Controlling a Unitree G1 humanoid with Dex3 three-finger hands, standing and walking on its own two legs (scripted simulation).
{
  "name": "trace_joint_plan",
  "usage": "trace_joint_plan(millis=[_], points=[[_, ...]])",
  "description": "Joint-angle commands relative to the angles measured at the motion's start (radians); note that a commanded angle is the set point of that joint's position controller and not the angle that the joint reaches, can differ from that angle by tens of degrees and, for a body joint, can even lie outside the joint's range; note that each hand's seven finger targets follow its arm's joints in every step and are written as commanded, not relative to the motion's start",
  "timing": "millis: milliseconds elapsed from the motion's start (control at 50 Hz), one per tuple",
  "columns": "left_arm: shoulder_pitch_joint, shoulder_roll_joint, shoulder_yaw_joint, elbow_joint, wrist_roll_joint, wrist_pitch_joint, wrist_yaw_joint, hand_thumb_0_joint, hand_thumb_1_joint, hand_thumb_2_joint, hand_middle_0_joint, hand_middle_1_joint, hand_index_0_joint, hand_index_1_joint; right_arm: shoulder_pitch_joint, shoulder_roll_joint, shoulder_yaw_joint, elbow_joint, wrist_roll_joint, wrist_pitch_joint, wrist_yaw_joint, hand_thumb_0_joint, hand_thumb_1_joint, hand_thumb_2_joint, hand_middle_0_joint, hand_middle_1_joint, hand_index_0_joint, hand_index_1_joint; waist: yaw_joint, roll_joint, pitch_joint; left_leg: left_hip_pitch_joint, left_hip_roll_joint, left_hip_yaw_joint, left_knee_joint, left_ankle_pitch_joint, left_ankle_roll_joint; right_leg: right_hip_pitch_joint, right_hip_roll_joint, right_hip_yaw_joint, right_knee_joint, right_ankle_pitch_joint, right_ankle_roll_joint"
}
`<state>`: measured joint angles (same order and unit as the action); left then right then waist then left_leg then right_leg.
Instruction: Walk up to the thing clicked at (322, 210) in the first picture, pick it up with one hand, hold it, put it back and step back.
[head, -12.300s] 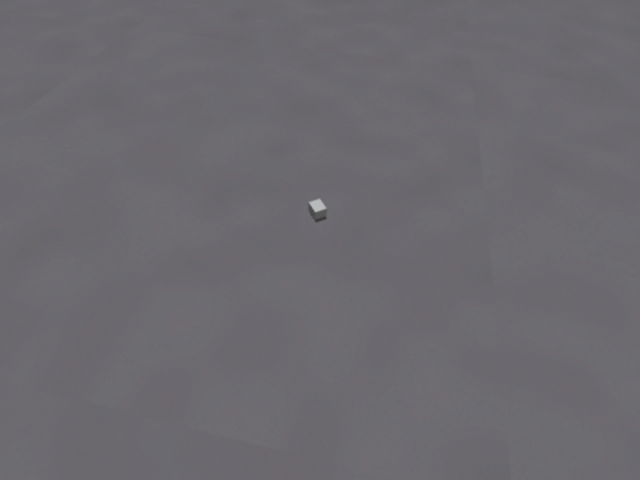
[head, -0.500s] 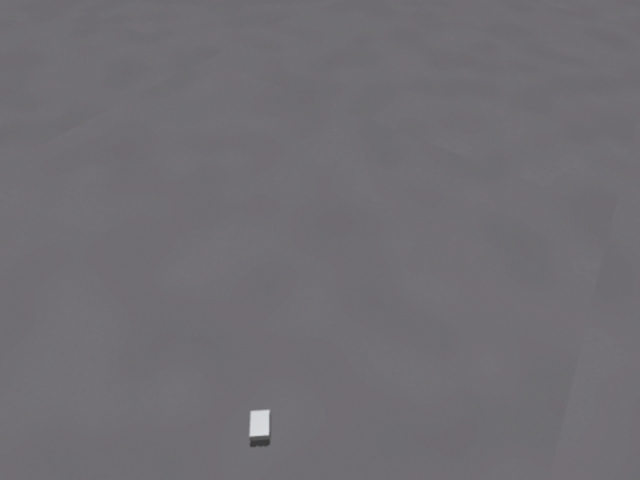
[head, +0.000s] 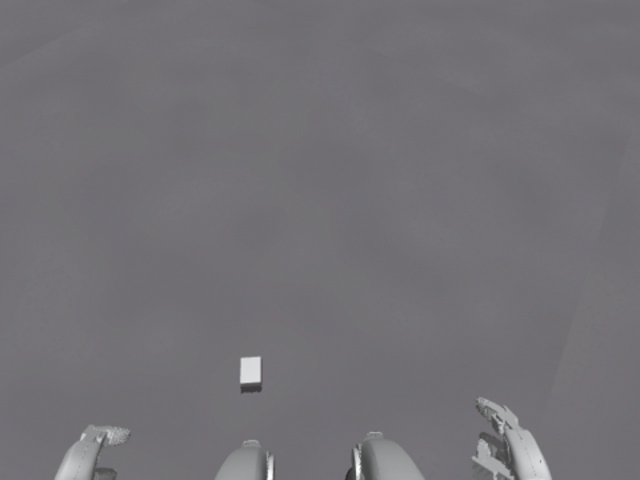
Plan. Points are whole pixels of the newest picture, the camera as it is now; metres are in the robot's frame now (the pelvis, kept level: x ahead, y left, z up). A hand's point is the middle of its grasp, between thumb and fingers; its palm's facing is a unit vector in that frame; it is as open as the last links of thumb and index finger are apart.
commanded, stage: rise first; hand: left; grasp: from above
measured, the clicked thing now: (251, 371) +0.40 +0.15 -0.69
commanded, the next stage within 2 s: none
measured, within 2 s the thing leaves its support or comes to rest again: neither
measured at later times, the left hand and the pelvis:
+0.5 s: hand (156, 460) +0.17 +0.25 -0.28, palm faces -0.41 -0.65 -0.63, open 14.0 cm; pelvis -0.03 -0.01 -0.13, yaw +1 degrees
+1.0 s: hand (193, 404) +0.28 +0.25 -0.45, palm faces -0.49 -0.20 -0.85, open 14.1 cm; pelvis -0.09 -0.01 -0.29, yaw -1 degrees
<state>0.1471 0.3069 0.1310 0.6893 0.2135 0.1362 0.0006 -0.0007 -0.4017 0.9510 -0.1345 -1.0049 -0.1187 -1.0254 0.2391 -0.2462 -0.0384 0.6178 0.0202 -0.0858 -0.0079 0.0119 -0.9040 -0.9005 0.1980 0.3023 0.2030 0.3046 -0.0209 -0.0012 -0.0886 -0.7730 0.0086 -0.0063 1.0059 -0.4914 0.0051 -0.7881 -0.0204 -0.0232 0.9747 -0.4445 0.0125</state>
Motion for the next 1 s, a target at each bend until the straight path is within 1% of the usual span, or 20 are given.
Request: trace_joint_plan(millis=[0, 60, 120, 140, 160, 220, 260, 320, 360, 420, 440, 520, 540, 640, 680, 720, 780, 820, 940, 980], points=[[0.07, 0.19, 0.066, -0.234, 0.04, -0.016, 0.029, 0.0, -0.556, 0.989, -0.081, -1.09, -0.069, -1.103, -0.004, -0.144, -0.061, -0.154, -0.005, -0.06, -0.018, 0.0, -0.862, -0.897, 0.2, 0.3, 0.2, 0.3, 0.003, 0.044, -0.264, 0.058, -0.013, -0.007, -0.055, 0.252, 0.001, 0.081, 0.026, -0.005, -0.036, 0.186, -0.035], [0.083, 0.181, 0.044, -0.343, 0.049, 0.007, 0.027, 0.0, -0.55, 0.981, -0.087, -1.092, -0.076, -1.103, -0.024, -0.147, -0.061, -0.176, -0.005, -0.067, -0.019, 0.0, -0.855, -0.896, 0.2, 0.3, 0.2, 0.3, -0.011, 0.064, -0.288, 0.034, -0.005, -0.019, -0.012, 0.298, -0.003, 0.027, 0.028, -0.009, 0.019, 0.211, -0.038], [0.166, 0.181, 0.05, -0.331, 0.074, 0.029, 0.034, 0.0, -0.558, 0.984, -0.082, -1.075, -0.068, -1.089, -0.019, -0.144, -0.057, -0.167, -0.009, -0.073, -0.015, 0.0, -0.849, -0.893, 0.2, 0.3, 0.2, 0.3, 0.006, 0.063, -0.306, -0.015, -0.005, -0.024, 0.039, 0.318, -0.003, -0.017, 0.027, -0.013, 0.076, 0.211, -0.041], [0.122, 0.176, 0.032, -0.417, 0.077, 0.023, 0.033, 0.0, -0.55, 0.978, -0.078, -1.072, -0.068, -1.083, -0.041, -0.143, -0.057, -0.197, -0.01, -0.08, -0.014, 0.0, -0.847, -0.893, 0.2, 0.3, 0.2, 0.3, -0.001, 0.08, -0.319, -0.025, -0.006, -0.026, 0.06, 0.318, -0.003, -0.04, 0.026, -0.012, 0.097, 0.21, -0.042], [0.159, 0.181, 0.048, -0.351, 0.087, 0.03, 0.038, 0.0, -0.563, 0.995, -0.08, -1.069, -0.062, -1.087, -0.022, -0.142, -0.058, -0.172, -0.01, -0.078, -0.014, 0.0, -0.847, -0.893, 0.2, 0.3, 0.2, 0.3, -0.006, 0.065, -0.309, -0.047, -0.008, -0.023, 0.079, 0.309, 0.0, -0.052, 0.026, -0.011, 0.103, 0.207, -0.039], [0.047, 0.172, 0.009, -0.409, 0.115, 0.007, 0.04, 0.0, -0.54, 0.973, -0.089, -1.083, -0.08, -1.091, -0.063, -0.142, -0.056, -0.208, -0.01, -0.099, -0.012, 0.0, -0.844, -0.893, 0.2, 0.3, 0.2, 0.3, -0.033, 0.058, -0.303, -0.142, -0.015, -0.014, 0.153, 0.229, 0.006, -0.14, 0.022, -0.003, 0.155, 0.168, -0.037], [0.008, 0.194, 0.019, -0.346, 0.152, -0.014, 0.045, 0.0, -0.522, 0.958, -0.094, -1.085, -0.089, -1.09, -0.062, -0.152, -0.057, -0.182, -0.01, -0.109, -0.008, 0.0, -0.832, -0.891, 0.2, 0.3, 0.2, 0.3, -0.034, 0.044, -0.282, -0.222, -0.017, -0.021, 0.191, 0.144, 0.006, -0.22, 0.024, -0.002, 0.204, 0.094, -0.039], [-0.052, 0.181, -0.016, -0.289, 0.221, -0.063, 0.056, 0.0, -0.524, 0.975, -0.075, -1.074, -0.068, -1.081, -0.065, -0.163, -0.062, -0.154, -0.012, -0.126, 0.004, 0.0, -0.814, -0.886, 0.2, 0.3, 0.2, 0.3, -0.036, 0.073, -0.324, -0.297, -0.016, -0.045, 0.256, 0.083, -0.003, -0.347, 0.02, -0.003, 0.316, 0.037, -0.042], [-0.117, 0.195, -0.026, -0.282, 0.274, -0.101, 0.076, 0.0, -0.51, 0.97, -0.071, -1.079, -0.07, -1.08, -0.083, -0.17, -0.065, -0.165, -0.007, -0.138, 0.009, 0.0, -0.811, -0.886, 0.2, 0.3, 0.2, 0.3, -0.031, 0.07, -0.396, -0.331, -0.022, -0.038, 0.318, 0.092, -0.004, -0.386, 0.019, 0.001, 0.371, 0.05, -0.042], [-0.163, 0.238, -0.004, -0.213, 0.344, -0.144, 0.109, 0.0, -0.524, 0.979, -0.068, -1.071, -0.066, -1.073, -0.092, -0.184, -0.067, -0.147, -0.006, -0.148, 0.016, 0.0, -0.827, -0.89, 0.2, 0.3, 0.2, 0.3, -0.018, 0.065, -0.478, -0.413, -0.031, -0.025, 0.426, 0.148, 0.003, -0.442, 0.022, 0.006, 0.464, 0.104, -0.043], [-0.158, 0.228, -0.02, -0.183, 0.368, -0.154, 0.118, 0.0, -0.545, 0.989, -0.071, -1.061, -0.065, -1.068, -0.092, -0.189, -0.07, -0.133, -0.007, -0.148, 0.02, 0.0, -0.844, -0.894, 0.2, 0.3, 0.2, 0.3, -0.014, 0.068, -0.495, -0.44, -0.034, -0.026, 0.453, 0.166, 0.003, -0.469, 0.021, 0.004, 0.496, 0.116, -0.046], [-0.287, 0.301, 0.01, -0.135, 0.455, -0.192, 0.161, 0.0, -0.558, 1.003, -0.066, -1.05, -0.058, -1.058, -0.083, -0.204, -0.085, -0.09, -0.011, -0.143, 0.035, 0.0, -0.852, -0.896, 0.2, 0.3, 0.2, 0.3, 0.008, 0.078, -0.594, -0.517, -0.037, -0.012, 0.563, 0.204, 0.007, -0.548, 0.023, 0.007, 0.588, 0.146, -0.048], [-0.319, 0.281, -0.017, -0.128, 0.481, -0.198, 0.17, 0.0, -0.564, 1.013, -0.064, -1.047, -0.055, -1.056, -0.08, -0.202, -0.087, -0.083, -0.011, -0.139, 0.039, 0.0, -0.855, -0.897, 0.2, 0.3, 0.2, 0.3, -0.001, 0.077, -0.605, -0.545, -0.037, -0.012, 0.585, 0.196, 0.007, -0.574, 0.023, 0.005, 0.609, 0.141, -0.049], [-0.519, 0.313, -0.022, -0.021, 0.574, -0.234, 0.209, 0.0, -0.53, 1.003, -0.05, -1.026, -0.053, -1.024, -0.058, -0.204, -0.101, -0.043, -0.024, -0.124, 0.056, 0.0, -0.849, -0.893, 0.2, 0.3, 0.2, 0.3, -0.02, 0.023, -0.664, -0.726, -0.048, 0.006, 0.708, 0.076, 0.018, -0.626, 0.021, 0.006, 0.678, 0.06, -0.041], [-0.589, 0.37, 0.008, -0.012, 0.607, -0.252, 0.23, 0.0, -0.539, 1.007, -0.061, -1.026, -0.062, -1.026, -0.056, -0.205, -0.105, -0.031, -0.028, -0.114, 0.056, 0.0, -0.866, -0.898, 0.2, 0.3, 0.2, 0.3, 0.003, 0.014, -0.717, -0.757, -0.05, 0.018, 0.741, 0.046, 0.021, -0.619, 0.021, 0.009, 0.697, 0.025, -0.038], [-0.657, 0.341, -0.024, 0.055, 0.642, -0.262, 0.242, 0.0, -0.536, 1.006, -0.054, -1.032, -0.062, -1.024, -0.05, -0.205, -0.106, -0.019, -0.035, -0.105, 0.059, 0.0, -0.877, -0.9, 0.2, 0.3, 0.2, 0.3, -0.027, 0.022, -0.699, -0.788, -0.051, 0.013, 0.765, -0.001, 0.02, -0.686, 0.022, 0.0, 0.725, -0.03, -0.04], [-0.784, 0.395, -0.018, 0.073, 0.691, -0.284, 0.269, 0.0, -0.531, 1.006, -0.056, -1.034, -0.065, -1.025, -0.033, -0.206, -0.115, 0.0, -0.043, -0.086, 0.056, 0.0, -0.879, -0.9, 0.2, 0.3, 0.2, 0.3, -0.026, 0.034, -0.736, -0.815, -0.052, 0.022, 0.805, -0.043, 0.025, -0.722, 0.022, -0.001, 0.742, -0.085, -0.04], [-0.857, 0.413, -0.027, 0.123, 0.723, -0.29, 0.29, 0.0, -0.543, 1.017, -0.057, -1.016, -0.063, -1.01, -0.03, -0.206, -0.107, 0.01, -0.052, -0.074, 0.054, 0.0, -0.89, -0.903, 0.2, 0.3, 0.2, 0.3, -0.049, 0.047, -0.714, -0.864, -0.056, 0.021, 0.826, -0.094, 0.027, -0.76, 0.022, -0.002, 0.764, -0.145, -0.041], [-0.966, 0.404, -0.067, 0.293, 0.798, -0.291, 0.335, 0.0, -0.529, 1.006, -0.055, -1.001, -0.067, -0.989, -0.017, -0.205, -0.097, 0.04, -0.069, -0.043, 0.053, 0.0, -0.893, -0.903, 0.2, 0.3, 0.2, 0.3, -0.089, 0.045, -0.626, -0.932, -0.061, 0.004, 0.859, -0.195, 0.034, -0.889, 0.021, -0.026, 0.806, -0.246, -0.042], [-0.98, 0.418, -0.068, 0.332, 0.822, -0.295, 0.349, 0.0, -0.533, 1.008, -0.059, -0.988, -0.068, -0.979, -0.015, -0.198, -0.091, 0.048, -0.075, -0.036, 0.057, 0.0, -0.894, -0.903, 0.2, 0.3, 0.2, 0.3, -0.086, 0.051, -0.624, -0.953, -0.065, 0.006, 0.875, -0.196, 0.035, -0.896, 0.02, -0.029, 0.826, -0.249, -0.044]])
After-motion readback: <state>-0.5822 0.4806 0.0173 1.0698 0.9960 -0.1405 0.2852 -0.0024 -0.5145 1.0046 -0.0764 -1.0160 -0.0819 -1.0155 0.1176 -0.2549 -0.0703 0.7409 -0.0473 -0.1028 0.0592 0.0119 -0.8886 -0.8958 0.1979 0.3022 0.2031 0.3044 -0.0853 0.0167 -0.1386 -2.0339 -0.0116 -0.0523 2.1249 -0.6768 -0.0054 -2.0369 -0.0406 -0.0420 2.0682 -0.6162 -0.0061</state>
